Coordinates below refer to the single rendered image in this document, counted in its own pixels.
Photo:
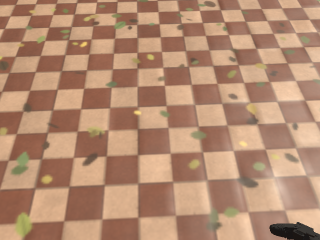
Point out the right robot hand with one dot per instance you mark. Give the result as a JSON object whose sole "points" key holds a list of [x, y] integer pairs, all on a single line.
{"points": [[292, 231]]}

